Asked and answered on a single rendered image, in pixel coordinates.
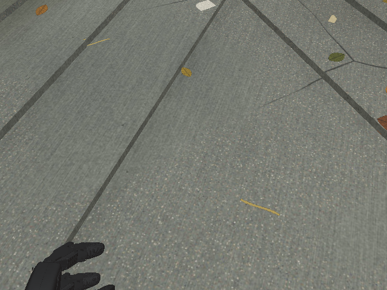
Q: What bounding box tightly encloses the left robot hand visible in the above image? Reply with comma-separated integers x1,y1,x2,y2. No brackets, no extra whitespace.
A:
25,242,115,290

